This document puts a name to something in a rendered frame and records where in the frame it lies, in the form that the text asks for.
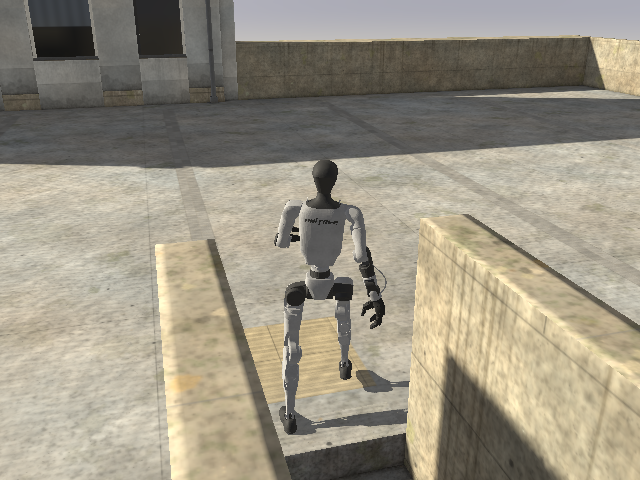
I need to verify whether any robot thigh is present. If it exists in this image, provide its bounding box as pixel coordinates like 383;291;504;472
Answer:
283;281;306;364
333;277;354;321

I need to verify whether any left robot thigh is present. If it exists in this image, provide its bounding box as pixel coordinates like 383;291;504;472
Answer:
283;281;306;364

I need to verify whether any robot right upper arm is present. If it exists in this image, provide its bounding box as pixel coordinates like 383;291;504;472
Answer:
344;204;368;263

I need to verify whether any right robot forearm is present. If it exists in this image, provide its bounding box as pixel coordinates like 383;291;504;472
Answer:
359;247;382;301

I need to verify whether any robot left hand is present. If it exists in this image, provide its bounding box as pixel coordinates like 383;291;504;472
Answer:
290;226;300;242

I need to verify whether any robot right hand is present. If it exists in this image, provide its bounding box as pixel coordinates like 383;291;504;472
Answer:
361;298;385;329

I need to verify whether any robot left upper arm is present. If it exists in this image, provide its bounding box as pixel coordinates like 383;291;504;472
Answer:
276;200;303;248

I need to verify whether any right robot thigh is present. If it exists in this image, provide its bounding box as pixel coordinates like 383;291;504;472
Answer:
333;277;354;321

